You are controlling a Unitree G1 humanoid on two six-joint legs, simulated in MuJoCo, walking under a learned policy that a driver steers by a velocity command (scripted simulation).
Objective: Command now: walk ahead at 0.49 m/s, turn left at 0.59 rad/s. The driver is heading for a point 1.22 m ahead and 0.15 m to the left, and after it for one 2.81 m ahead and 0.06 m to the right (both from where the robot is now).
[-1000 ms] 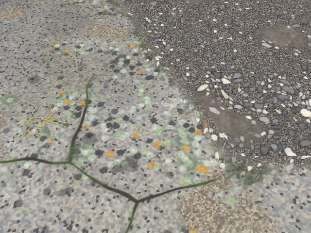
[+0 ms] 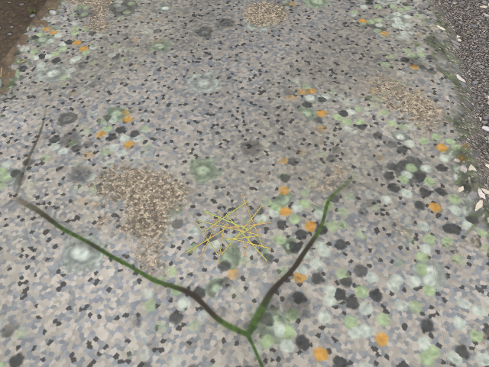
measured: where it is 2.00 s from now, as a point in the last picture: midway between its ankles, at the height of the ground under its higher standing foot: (189, 192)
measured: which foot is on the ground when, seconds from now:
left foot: up 0.00-0.36, down 0.38-0.96, up 0.98-1.00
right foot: down 0.00-0.40, up 0.42-0.92, down 0.94-1.00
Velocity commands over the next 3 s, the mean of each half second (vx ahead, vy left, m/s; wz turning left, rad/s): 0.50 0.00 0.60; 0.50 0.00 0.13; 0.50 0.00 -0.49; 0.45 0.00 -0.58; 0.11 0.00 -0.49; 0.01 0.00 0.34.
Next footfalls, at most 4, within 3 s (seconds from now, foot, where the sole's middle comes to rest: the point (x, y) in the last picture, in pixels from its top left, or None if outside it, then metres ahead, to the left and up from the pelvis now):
0.38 left None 0.34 0.19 -0.77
0.94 right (216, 283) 0.71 0.11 -0.77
1.44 left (145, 217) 0.94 0.36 -0.77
1.94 right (239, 160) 1.19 0.05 -0.77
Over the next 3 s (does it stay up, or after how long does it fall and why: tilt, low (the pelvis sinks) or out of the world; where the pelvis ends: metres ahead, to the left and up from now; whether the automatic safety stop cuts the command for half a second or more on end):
stays up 1.22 0.18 0.00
